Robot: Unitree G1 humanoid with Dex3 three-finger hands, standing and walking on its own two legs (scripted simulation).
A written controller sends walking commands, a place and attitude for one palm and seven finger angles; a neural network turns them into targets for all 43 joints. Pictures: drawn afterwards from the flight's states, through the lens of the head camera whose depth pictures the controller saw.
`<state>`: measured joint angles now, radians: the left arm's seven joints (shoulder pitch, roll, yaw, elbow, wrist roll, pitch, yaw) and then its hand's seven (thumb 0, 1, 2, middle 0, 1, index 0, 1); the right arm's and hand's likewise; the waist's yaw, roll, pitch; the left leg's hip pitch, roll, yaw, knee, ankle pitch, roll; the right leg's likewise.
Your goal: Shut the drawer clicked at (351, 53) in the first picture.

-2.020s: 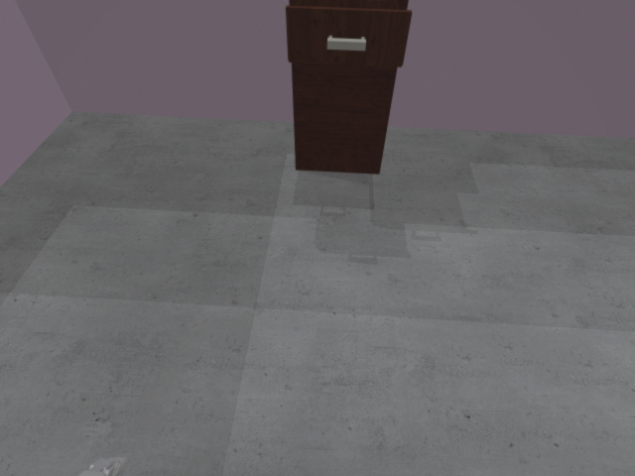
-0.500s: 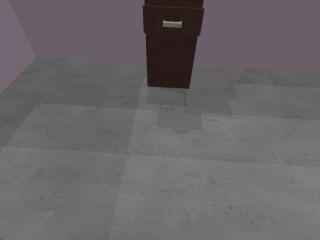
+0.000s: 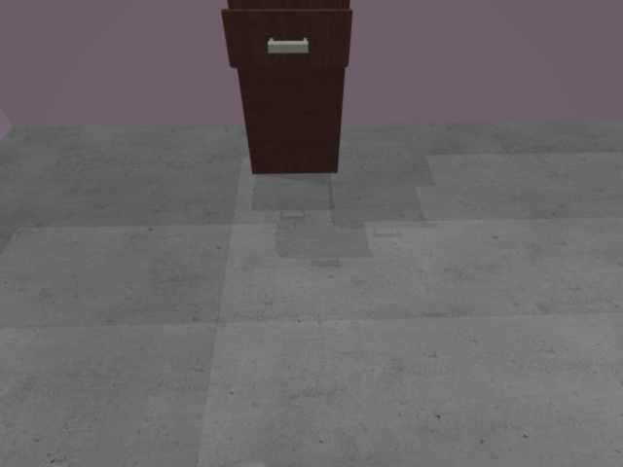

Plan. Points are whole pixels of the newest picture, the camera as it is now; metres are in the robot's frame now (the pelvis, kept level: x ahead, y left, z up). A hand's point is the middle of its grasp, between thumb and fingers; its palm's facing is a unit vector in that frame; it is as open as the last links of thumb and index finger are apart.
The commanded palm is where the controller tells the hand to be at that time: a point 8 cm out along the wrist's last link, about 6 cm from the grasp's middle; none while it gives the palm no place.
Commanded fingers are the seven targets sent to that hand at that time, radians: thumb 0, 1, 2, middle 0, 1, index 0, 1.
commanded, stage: walk to a spot facing it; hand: left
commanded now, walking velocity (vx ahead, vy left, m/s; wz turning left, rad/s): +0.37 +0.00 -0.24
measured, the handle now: (288, 44) +1.22 +0.19 +0.00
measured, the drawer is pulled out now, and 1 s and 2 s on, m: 0.28 0.28 0.28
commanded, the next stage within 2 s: turn to face it in 1.38 s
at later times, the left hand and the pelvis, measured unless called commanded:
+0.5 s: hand (187, 372) +0.28 +0.24 -0.16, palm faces -0.10 -0.98 -0.19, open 7.4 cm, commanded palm none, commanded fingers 0.00 0.90 0.90 -0.20 -0.30 -0.20 -0.30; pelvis +0.20 +0.06 +0.01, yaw -11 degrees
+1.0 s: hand (249, 283) +0.47 +0.18 -0.17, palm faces -0.23 -0.95 -0.20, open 7.2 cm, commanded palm none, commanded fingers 0.00 0.90 0.90 -0.20 -0.30 -0.20 -0.30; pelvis +0.40 +0.00 +0.01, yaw -16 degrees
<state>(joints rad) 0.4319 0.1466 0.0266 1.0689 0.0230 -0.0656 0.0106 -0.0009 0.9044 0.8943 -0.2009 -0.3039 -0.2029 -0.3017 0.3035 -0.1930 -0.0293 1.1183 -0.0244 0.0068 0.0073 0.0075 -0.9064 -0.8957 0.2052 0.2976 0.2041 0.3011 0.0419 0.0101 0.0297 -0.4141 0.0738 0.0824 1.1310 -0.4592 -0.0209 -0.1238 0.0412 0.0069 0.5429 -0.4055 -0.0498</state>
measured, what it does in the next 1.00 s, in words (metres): walks ahead, turning right: left foot, then right foot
